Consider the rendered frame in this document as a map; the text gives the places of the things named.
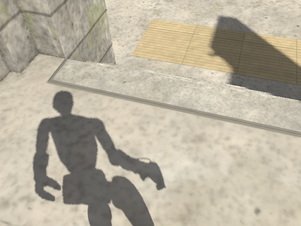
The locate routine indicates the stairs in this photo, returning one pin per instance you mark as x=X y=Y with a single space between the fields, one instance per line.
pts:
x=204 y=82

